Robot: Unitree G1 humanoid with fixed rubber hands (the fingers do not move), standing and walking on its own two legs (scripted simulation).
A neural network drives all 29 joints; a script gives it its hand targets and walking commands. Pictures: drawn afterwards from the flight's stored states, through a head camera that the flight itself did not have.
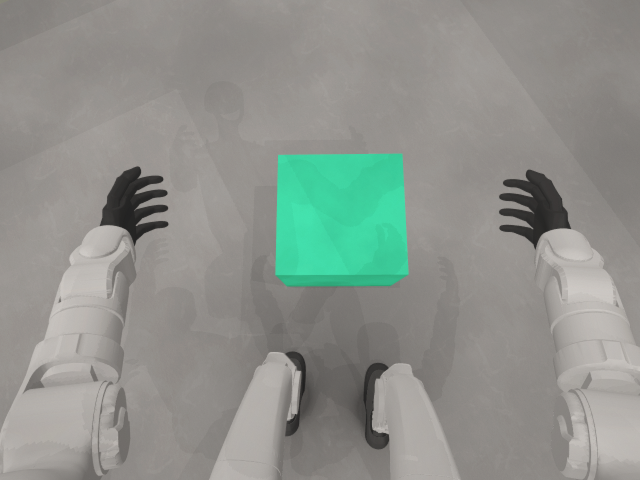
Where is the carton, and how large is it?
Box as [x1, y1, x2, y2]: [275, 154, 408, 286]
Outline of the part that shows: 278,155 275,274 287,286 390,285 408,274 401,154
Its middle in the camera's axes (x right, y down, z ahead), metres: +0.05 -0.04 +0.98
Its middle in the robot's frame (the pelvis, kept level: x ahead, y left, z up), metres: +0.54 +0.01 -0.57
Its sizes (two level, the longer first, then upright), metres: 0.287 0.280 0.246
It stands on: the floor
